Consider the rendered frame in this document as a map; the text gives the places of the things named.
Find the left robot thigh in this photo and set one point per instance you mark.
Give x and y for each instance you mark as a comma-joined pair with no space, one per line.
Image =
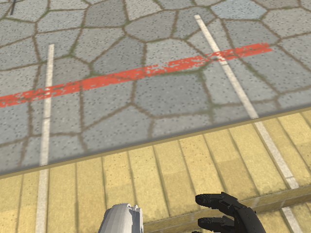
122,218

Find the robot right hand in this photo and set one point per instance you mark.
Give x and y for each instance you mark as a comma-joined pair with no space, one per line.
245,219

